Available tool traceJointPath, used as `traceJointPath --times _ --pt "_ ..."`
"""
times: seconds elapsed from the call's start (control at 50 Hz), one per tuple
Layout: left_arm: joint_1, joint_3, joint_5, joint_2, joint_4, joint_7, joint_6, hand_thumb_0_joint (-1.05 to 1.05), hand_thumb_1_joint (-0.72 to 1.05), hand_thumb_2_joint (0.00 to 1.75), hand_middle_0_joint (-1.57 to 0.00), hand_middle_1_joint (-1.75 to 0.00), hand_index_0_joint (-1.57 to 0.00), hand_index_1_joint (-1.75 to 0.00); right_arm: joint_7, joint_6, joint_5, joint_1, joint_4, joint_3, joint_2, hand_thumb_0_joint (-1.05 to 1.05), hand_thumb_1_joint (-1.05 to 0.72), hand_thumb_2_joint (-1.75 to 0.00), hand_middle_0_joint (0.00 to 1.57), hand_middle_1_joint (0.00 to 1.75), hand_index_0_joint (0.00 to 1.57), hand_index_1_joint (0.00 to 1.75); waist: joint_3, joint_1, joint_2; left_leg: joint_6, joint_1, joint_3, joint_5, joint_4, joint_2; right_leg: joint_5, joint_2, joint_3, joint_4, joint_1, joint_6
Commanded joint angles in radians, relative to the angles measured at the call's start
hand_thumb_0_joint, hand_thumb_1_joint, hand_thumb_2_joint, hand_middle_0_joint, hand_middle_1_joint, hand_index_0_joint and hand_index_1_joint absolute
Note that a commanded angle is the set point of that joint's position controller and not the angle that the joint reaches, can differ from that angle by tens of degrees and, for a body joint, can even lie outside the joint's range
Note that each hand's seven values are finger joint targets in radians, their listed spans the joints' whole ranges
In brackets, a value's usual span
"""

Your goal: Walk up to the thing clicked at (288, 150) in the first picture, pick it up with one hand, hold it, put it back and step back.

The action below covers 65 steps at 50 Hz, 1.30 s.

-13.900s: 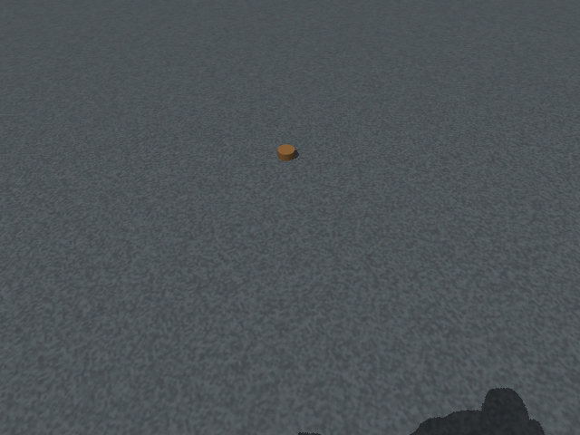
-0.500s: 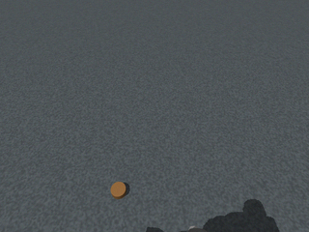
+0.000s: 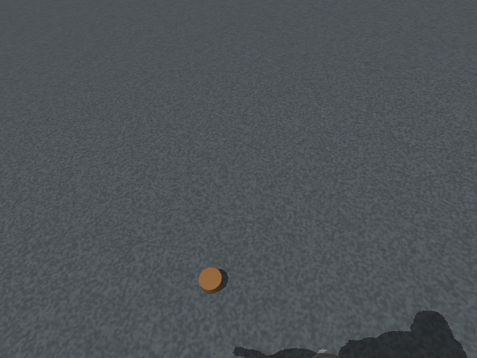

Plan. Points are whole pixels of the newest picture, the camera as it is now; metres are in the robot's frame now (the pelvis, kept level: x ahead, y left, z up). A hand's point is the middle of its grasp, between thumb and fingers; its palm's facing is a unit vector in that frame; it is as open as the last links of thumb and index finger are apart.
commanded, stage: walk up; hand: left
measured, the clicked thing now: (210, 280) +0.55 +0.22 -0.72
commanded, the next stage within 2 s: stand in 0.38 s
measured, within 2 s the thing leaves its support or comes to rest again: neither
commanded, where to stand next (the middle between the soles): +0.15 +0.01 m, yaw -3 degrees
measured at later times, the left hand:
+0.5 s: hand (139, 351) +0.17 +0.22 -0.11, palm faces -0.15 -0.91 -0.38, open 7.4 cm
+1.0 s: hand (129, 349) +0.18 +0.24 -0.12, palm faces -0.09 -0.94 -0.33, open 7.4 cm
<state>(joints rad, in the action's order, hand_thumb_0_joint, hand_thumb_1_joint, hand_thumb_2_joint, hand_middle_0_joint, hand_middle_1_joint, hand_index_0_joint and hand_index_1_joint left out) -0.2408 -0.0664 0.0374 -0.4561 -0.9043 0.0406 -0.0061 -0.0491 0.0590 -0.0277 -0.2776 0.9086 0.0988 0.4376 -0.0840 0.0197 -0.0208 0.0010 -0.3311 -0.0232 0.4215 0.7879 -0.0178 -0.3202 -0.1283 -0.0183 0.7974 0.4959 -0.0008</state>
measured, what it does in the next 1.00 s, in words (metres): steps on the spot: right foot, then left foot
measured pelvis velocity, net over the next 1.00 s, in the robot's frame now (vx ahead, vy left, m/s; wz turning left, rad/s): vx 0.08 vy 0.00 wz -0.08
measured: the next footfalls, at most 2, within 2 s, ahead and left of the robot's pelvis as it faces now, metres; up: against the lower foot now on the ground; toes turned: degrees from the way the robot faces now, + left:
right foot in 0.34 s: +0.09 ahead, -0.12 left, +0.00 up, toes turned -7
left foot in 0.66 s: +0.16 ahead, +0.14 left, +0.00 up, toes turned -5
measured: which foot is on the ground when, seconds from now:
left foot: down 0.00-0.40, up 0.42-0.64, down 0.66-1.00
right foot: down 0.00-0.00, up 0.02-0.32, down 0.34-1.00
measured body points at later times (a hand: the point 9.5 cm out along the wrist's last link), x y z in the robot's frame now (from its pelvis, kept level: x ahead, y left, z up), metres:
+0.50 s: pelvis +0.05 -0.02 +0.03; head +0.09 -0.03 +0.47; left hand +0.18 +0.27 -0.09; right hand +0.08 -0.35 -0.09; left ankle +0.05 +0.14 -0.66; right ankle +0.05 -0.12 -0.70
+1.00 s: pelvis +0.08 +0.00 +0.04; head +0.09 +0.00 +0.49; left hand +0.18 +0.29 -0.09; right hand +0.15 -0.31 -0.09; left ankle +0.12 +0.14 -0.70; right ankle +0.05 -0.12 -0.70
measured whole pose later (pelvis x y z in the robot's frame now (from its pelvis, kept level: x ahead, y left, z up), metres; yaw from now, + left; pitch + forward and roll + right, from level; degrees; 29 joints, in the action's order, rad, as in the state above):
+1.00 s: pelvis +0.08 +0.00 +0.04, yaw -4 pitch -3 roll +0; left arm -0.10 -0.01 0.00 -0.35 -1.10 -0.01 -0.01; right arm -0.01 -0.02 0.00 -0.08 1.09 0.01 0.35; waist -0.08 0.00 0.00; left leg 0.04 -0.19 0.01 0.18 0.42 -0.05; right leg -0.25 0.00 0.01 0.41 0.11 0.00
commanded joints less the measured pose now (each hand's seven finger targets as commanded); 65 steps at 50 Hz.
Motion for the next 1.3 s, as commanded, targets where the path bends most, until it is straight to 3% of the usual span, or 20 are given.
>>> traceJointPath --times 0.0,0.02,0.08,0.14,0.2,0.26,0.3,0.32,0.34,0.36,0.38,0.4,0.46,0.56,0.62,0.68,0.72,0.82,0.9,1.28 --pt "0.029 -0.037 -0.018 -0.184 0.070 0.024 -0.016 0.00 0.90 0.90 -0.20 -0.30 -0.20 -0.30 0.028 -0.039 -0.024 0.011 -0.103 0.066 0.345 0.00 -0.90 -0.90 0.20 0.30 0.20 0.30 -0.074 -0.070 -0.187 -0.208 -0.124 0.639 0.548 -0.607 -0.354 -0.250 0.127 -0.074 0.269 0.231 -0.025" --pt "0.066 -0.042 -0.023 -0.208 0.053 0.018 -0.021 0.00 0.90 0.90 -0.20 -0.30 -0.20 -0.30 0.030 -0.047 -0.016 0.077 -0.105 0.054 0.317 0.00 -0.90 -0.90 0.20 0.30 0.20 0.30 -0.131 -0.047 -0.133 -0.244 -0.258 0.601 0.508 -0.593 -0.362 -0.205 0.097 -0.083 0.294 0.102 -0.031" --pt "-0.029 -0.036 -0.033 -0.164 -0.011 -0.015 -0.023 0.00 0.90 0.90 -0.20 -0.30 -0.20 -0.30 0.051 -0.089 -0.006 0.092 -0.084 0.022 0.223 0.00 -0.90 -0.90 0.20 0.30 0.20 0.30 -0.062 -0.007 -0.067 -0.135 -0.053 0.313 0.169 -0.459 -0.192 -0.041 0.117 -0.104 0.239 0.097 -0.026" --pt "0.018 -0.031 -0.020 -0.165 0.012 -0.034 -0.029 0.00 0.90 0.90 -0.20 -0.30 -0.20 -0.30 0.050 -0.115 -0.002 0.005 -0.045 0.036 0.264 0.00 -0.90 -0.90 0.20 0.30 0.20 0.30 0.005 -0.056 -0.143 -0.200 0.155 0.359 0.102 -0.421 -0.261 -0.109 0.092 -0.045 0.086 0.125 -0.015" --pt "0.097 -0.032 -0.002 -0.162 0.050 -0.047 -0.037 0.00 0.90 0.90 -0.20 -0.30 -0.20 -0.30 0.056 -0.132 -0.002 -0.098 -0.030 0.043 0.271 0.00 -0.90 -0.90 0.20 0.30 0.20 0.30 0.034 -0.095 -0.122 -0.235 0.320 0.350 -0.211 -0.372 -0.304 -0.183 0.085 -0.025 0.010 0.162 -0.021" --pt "0.090 -0.028 -0.004 -0.142 0.059 -0.053 -0.042 0.00 0.90 0.90 -0.20 -0.30 -0.20 -0.30 0.065 -0.140 0.009 -0.117 -0.033 0.038 0.268 0.00 -0.90 -0.90 0.20 0.30 0.20 0.30 0.058 -0.080 -0.148 -0.229 0.339 0.292 -0.622 -0.289 -0.313 -0.156 0.095 0.012 -0.048 0.081 -0.043" --pt "0.044 -0.027 -0.012 -0.118 0.040 -0.054 -0.048 0.00 0.90 0.90 -0.20 -0.30 -0.20 -0.30 0.068 -0.134 0.019 -0.069 -0.051 0.026 0.248 0.00 -0.90 -0.90 0.20 0.30 0.20 0.30 0.086 -0.039 -0.157 -0.190 0.286 0.188 -0.734 -0.200 -0.259 -0.029 0.121 0.052 -0.186 -0.056 -0.061" --pt "-0.012 -0.030 -0.012 -0.123 0.018 -0.051 -0.054 0.00 0.90 0.90 -0.20 -0.30 -0.20 -0.30 0.067 -0.128 0.027 -0.027 -0.068 0.018 0.229 0.00 -0.90 -0.90 0.20 0.30 0.20 0.30 0.117 -0.002 -0.128 -0.144 0.212 0.101 -0.729 -0.108 -0.200 0.089 0.133 0.060 -0.314 -0.213 -0.077" --pt "-0.098 -0.047 -0.012 -0.174 -0.009 -0.044 -0.061 0.00 0.90 0.90 -0.20 -0.30 -0.20 -0.30 0.067 -0.128 0.038 0.012 -0.090 -0.002 0.174 0.00 -0.90 -0.90 0.20 0.30 0.20 0.30 0.175 0.047 -0.017 -0.083 0.059 0.029 -0.636 0.062 -0.129 0.249 0.072 -0.056 -0.339 -0.427 -0.103" --pt "-0.096 -0.042 -0.025 -0.218 -0.003 -0.035 -0.077 0.00 0.90 0.90 -0.20 -0.30 -0.20 -0.30 0.071 -0.121 0.049 0.038 -0.105 -0.022 0.053 0.00 -0.90 -0.90 0.20 0.30 0.20 0.30 0.223 0.038 0.163 -0.001 -0.134 -0.006 -0.350 0.237 -0.005 0.662 -0.201 -0.402 -0.356 -0.555 -0.183" --pt "-0.071 -0.038 -0.031 -0.254 -0.007 -0.033 -0.076 0.00 0.90 0.90 -0.20 -0.30 -0.20 -0.30 0.084 -0.102 0.039 0.104 -0.122 -0.018 0.083 0.00 -0.90 -0.90 0.20 0.30 0.20 0.30 0.183 0.037 0.141 -0.017 -0.120 0.052 0.128 0.183 0.002 0.868 -0.272 -0.450 -0.341 -0.464 -0.304" --pt "-0.030 -0.037 -0.026 -0.227 -0.007 -0.027 -0.072 0.00 0.90 0.90 -0.20 -0.30 -0.20 -0.30 0.090 -0.098 0.039 0.130 -0.125 -0.015 0.111 0.00 -0.90 -0.90 0.20 0.30 0.20 0.30 0.125 0.036 0.147 -0.031 -0.148 0.087 0.203 0.174 -0.008 0.780 -0.259 -0.428 -0.331 -0.429 -0.318" --pt "0.048 -0.007 -0.024 -0.163 0.035 -0.006 -0.066 0.00 0.90 0.90 -0.20 -0.30 -0.20 -0.30 0.068 -0.088 0.045 0.084 -0.070 -0.008 0.100 0.00 -0.90 -0.90 0.20 0.30 0.20 0.30 0.091 -0.007 0.082 -0.026 -0.099 0.101 0.150 0.058 -0.007 0.686 -0.150 -0.191 -0.347 -0.421 -0.199" --pt "0.145 -0.006 -0.030 -0.161 0.037 -0.015 -0.052 0.00 0.90 0.90 -0.20 -0.30 -0.20 -0.30 0.061 -0.078 0.033 0.020 -0.011 -0.007 0.087 0.00 -0.90 -0.90 0.20 0.30 0.20 0.30 0.129 -0.051 0.200 0.000 0.108 0.017 -0.150 -0.188 0.001 0.583 -0.056 -0.075 -0.312 -0.326 -0.119" --pt "0.144 0.005 -0.044 -0.113 0.019 -0.021 -0.029 0.00 0.90 0.90 -0.20 -0.30 -0.20 -0.30 0.061 -0.085 0.017 0.069 0.008 -0.006 0.122 0.00 -0.90 -0.90 0.20 0.30 0.20 0.30 0.140 -0.038 0.149 -0.015 0.277 0.086 -0.441 -0.321 -0.043 0.271 0.007 -0.065 -0.310 -0.190 -0.058" --pt "0.151 0.016 -0.050 -0.084 -0.001 -0.027 -0.017 0.00 0.90 0.90 -0.20 -0.30 -0.20 -0.30 0.054 -0.098 0.010 0.221 -0.009 -0.011 0.191 0.00 -0.90 -0.90 0.20 0.30 0.20 0.30 0.066 0.017 0.019 -0.064 0.122 0.208 -0.189 -0.387 -0.153 -0.096 0.053 -0.083 -0.420 -0.221 -0.041" --pt "0.211 0.012 -0.032 -0.116 -0.032 -0.035 -0.025 0.00 0.90 0.90 -0.20 -0.30 -0.20 -0.30 0.046 -0.095 0.018 0.220 0.036 -0.021 0.146 0.00 -0.90 -0.90 0.20 0.30 0.20 0.30 0.006 -0.025 0.001 -0.033 0.055 0.158 -0.094 -0.427 -0.095 -0.051 0.022 -0.116 -0.437 -0.282 -0.047" --pt "0.180 0.012 -0.041 -0.106 -0.084 -0.043 -0.044 0.00 0.90 0.90 -0.20 -0.30 -0.20 -0.30 0.047 -0.115 0.023 0.221 0.087 -0.037 0.130 0.00 -0.90 -0.90 0.20 0.30 0.20 0.30 0.110 -0.013 -0.023 -0.029 0.200 0.140 -0.430 -0.393 -0.111 0.223 0.014 -0.086 -0.444 -0.345 -0.032" --pt "0.217 0.012 -0.039 -0.114 -0.112 -0.041 -0.045 0.00 0.90 0.90 -0.20 -0.30 -0.20 -0.30 0.049 -0.110 0.024 0.231 0.110 -0.045 0.117 0.00 -0.90 -0.90 0.20 0.30 0.20 0.30 0.135 -0.028 0.016 -0.025 0.224 0.129 -0.449 -0.409 -0.115 0.276 0.014 -0.072 -0.467 -0.376 -0.022" --pt "0.201 0.015 -0.034 -0.107 -0.192 -0.038 -0.031 0.00 0.90 0.90 -0.20 -0.30 -0.20 -0.30 0.053 -0.099 0.019 0.285 0.172 -0.054 0.124 0.00 -0.90 -0.90 0.20 0.30 0.20 0.30 0.125 -0.017 0.006 -0.016 0.232 0.118 -0.398 -0.484 -0.118 0.225 0.007 -0.065 -0.526 -0.375 -0.013"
